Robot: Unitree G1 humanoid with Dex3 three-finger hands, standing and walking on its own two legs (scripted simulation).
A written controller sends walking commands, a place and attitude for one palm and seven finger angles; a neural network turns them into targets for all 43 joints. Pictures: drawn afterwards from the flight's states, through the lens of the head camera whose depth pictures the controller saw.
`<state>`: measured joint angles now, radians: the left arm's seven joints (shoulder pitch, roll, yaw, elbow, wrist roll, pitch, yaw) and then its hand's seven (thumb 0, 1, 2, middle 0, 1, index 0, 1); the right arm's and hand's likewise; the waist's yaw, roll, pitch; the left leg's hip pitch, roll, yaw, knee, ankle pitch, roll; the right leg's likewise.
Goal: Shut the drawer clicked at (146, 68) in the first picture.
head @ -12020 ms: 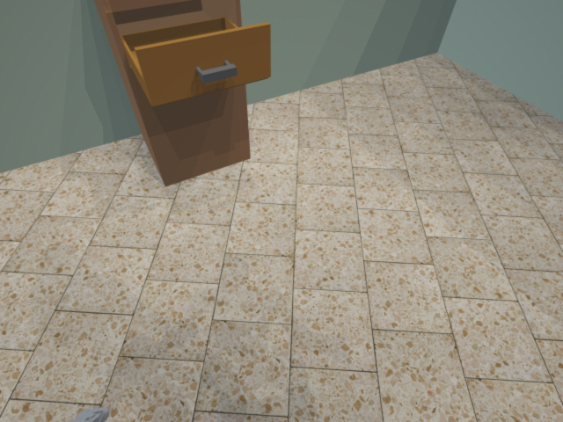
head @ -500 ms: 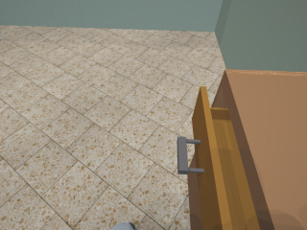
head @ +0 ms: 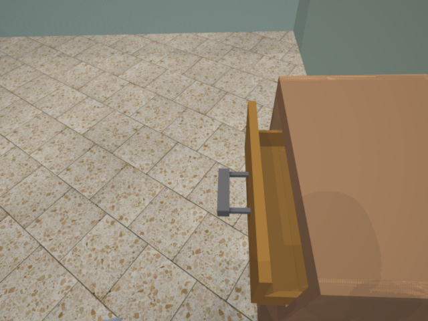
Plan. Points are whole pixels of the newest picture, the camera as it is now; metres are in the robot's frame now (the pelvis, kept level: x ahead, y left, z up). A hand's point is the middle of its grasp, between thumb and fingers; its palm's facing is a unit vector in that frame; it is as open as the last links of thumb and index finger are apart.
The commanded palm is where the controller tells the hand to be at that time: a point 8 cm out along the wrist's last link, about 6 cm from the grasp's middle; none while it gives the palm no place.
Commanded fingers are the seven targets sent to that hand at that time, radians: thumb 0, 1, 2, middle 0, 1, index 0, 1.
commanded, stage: shuffle to correct the standing spot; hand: left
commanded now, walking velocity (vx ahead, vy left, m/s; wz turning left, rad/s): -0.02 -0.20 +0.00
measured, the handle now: (234, 191) +0.40 -0.03 -0.05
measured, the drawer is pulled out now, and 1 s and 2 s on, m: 0.07 0.07 0.07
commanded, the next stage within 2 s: come to a stop and stand still in 0.92 s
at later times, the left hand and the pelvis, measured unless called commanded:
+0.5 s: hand out of the picture -0.02 +0.10 -0.17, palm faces +0.04 -0.98 -0.18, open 7.3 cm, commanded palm none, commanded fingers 0.00 0.90 0.90 -0.20 -0.30 -0.20 -0.30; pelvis -0.05 -0.08 +0.01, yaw +0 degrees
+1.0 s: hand out of the picture +0.02 -0.04 -0.17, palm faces +0.03 -0.98 -0.21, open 7.3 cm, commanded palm none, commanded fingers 0.00 0.90 0.90 -0.20 -0.30 -0.20 -0.30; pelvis -0.04 -0.24 -0.01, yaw +1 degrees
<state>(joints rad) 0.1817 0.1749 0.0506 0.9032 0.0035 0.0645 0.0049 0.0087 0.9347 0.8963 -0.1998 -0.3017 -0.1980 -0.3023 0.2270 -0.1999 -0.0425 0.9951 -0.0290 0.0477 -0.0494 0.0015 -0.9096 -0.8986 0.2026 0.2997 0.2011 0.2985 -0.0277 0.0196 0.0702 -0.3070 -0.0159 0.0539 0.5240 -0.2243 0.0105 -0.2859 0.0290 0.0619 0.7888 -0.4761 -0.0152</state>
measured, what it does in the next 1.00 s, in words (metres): steps to the right: right foot, then left foot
